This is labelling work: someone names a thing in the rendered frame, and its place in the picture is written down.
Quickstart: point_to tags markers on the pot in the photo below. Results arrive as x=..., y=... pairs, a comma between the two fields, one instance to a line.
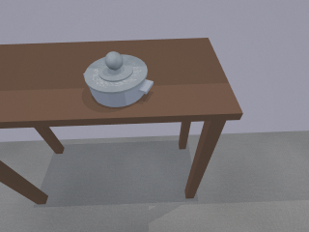
x=123, y=99

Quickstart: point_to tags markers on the knob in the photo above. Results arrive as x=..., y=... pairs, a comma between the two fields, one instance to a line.
x=113, y=60

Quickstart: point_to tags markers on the table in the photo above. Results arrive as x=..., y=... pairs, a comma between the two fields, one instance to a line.
x=42, y=85

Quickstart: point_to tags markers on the lid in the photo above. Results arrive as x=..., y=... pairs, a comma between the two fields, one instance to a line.
x=129, y=76

